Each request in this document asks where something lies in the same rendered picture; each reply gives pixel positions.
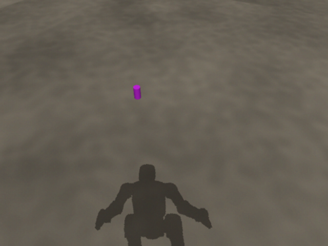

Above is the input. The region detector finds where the can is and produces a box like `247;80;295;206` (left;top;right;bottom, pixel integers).
133;85;141;99

